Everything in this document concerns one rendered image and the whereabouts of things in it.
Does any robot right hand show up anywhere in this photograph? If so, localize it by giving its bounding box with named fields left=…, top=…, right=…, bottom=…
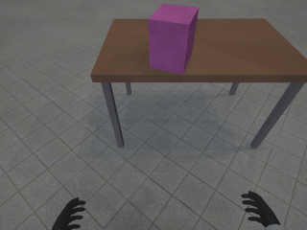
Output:
left=241, top=191, right=281, bottom=227

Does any table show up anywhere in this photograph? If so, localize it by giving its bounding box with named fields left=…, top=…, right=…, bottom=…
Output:
left=90, top=18, right=307, bottom=149

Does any carton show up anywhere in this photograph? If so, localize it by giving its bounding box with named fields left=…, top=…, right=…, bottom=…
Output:
left=148, top=3, right=199, bottom=75

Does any robot left hand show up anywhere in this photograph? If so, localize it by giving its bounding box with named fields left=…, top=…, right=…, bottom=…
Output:
left=52, top=197, right=86, bottom=230

